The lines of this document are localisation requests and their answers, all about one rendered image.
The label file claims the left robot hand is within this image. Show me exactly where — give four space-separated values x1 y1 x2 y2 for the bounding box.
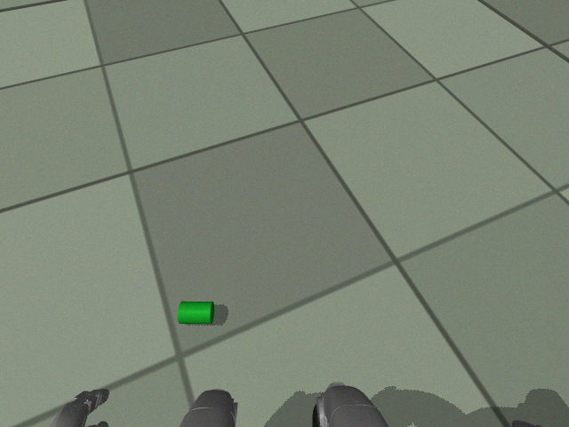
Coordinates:
50 389 109 427

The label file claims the can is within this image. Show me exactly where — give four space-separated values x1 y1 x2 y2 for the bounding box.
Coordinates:
178 302 214 324

